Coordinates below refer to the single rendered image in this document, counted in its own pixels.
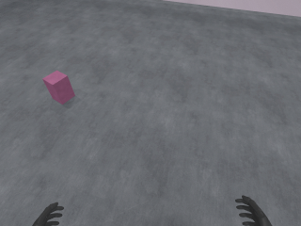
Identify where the robot right hand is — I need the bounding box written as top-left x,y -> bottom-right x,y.
235,195 -> 272,226

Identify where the carton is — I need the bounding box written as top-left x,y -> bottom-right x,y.
42,71 -> 75,105

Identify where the robot left hand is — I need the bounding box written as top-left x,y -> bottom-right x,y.
32,202 -> 64,226

